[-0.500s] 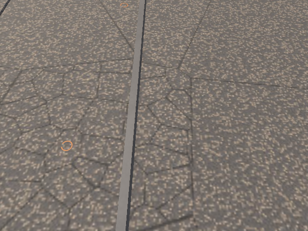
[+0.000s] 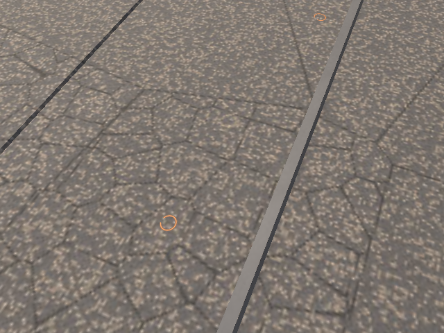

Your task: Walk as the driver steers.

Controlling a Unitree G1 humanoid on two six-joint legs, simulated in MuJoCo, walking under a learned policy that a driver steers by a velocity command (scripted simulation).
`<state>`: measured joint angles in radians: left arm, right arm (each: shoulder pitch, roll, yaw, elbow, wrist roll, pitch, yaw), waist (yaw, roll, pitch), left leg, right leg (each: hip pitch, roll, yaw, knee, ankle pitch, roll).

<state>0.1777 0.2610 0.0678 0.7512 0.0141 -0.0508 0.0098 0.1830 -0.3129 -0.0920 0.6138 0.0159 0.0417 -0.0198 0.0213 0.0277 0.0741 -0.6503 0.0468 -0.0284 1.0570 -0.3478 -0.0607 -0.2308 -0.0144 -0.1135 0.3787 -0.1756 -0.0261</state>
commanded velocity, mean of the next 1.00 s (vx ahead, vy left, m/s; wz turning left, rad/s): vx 0.04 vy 0.00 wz -0.13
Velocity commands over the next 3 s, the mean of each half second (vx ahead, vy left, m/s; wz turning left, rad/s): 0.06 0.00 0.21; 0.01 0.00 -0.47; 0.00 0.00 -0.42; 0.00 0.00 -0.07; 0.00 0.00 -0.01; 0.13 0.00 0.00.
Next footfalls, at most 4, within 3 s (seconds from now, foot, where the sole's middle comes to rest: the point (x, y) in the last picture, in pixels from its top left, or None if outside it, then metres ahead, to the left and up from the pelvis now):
0.16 left None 0.15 0.16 -0.75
0.58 right None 0.11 -0.08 -0.78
1.02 left None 0.16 0.16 -0.75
1.38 right None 0.03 -0.10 -0.78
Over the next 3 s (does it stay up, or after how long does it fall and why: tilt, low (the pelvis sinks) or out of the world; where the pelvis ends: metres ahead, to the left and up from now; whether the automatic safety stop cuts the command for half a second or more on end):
stays up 0.09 0.01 0.01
